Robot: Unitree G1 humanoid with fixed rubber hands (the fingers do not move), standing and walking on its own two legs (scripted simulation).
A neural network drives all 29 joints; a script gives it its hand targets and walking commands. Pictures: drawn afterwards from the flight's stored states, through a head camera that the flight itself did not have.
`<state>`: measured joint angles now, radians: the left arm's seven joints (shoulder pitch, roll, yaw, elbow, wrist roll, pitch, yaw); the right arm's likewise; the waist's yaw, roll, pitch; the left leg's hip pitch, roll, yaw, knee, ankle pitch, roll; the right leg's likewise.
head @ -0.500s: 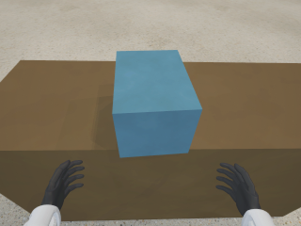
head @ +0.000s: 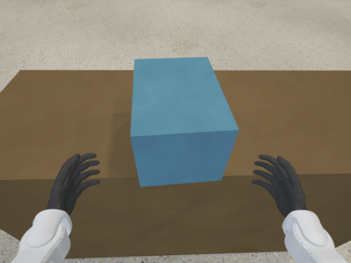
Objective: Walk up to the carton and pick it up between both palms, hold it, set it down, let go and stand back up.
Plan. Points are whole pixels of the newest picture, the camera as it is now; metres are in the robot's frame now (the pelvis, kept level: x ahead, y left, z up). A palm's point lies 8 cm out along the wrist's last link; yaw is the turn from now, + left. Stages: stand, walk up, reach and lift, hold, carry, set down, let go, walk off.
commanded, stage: reach and lift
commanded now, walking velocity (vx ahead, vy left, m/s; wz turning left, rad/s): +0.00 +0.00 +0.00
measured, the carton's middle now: (176, 117) +0.46 +0.02 +0.09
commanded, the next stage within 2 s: none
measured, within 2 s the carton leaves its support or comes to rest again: neither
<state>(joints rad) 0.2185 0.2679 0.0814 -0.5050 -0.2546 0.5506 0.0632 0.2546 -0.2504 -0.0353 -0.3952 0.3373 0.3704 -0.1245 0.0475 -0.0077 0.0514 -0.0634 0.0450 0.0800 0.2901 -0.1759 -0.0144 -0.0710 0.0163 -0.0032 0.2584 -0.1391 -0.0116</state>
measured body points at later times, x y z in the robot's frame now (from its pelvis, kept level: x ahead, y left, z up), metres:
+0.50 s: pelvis -0.01 +0.00 +0.00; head -0.02 +0.01 +0.45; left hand +0.31 +0.22 +0.15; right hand +0.31 -0.20 +0.15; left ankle -0.01 +0.12 -0.75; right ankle +0.00 -0.11 -0.75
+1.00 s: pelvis -0.01 +0.00 +0.00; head -0.02 +0.01 +0.45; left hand +0.38 +0.23 +0.21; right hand +0.40 -0.19 +0.20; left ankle -0.01 +0.12 -0.75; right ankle +0.00 -0.11 -0.75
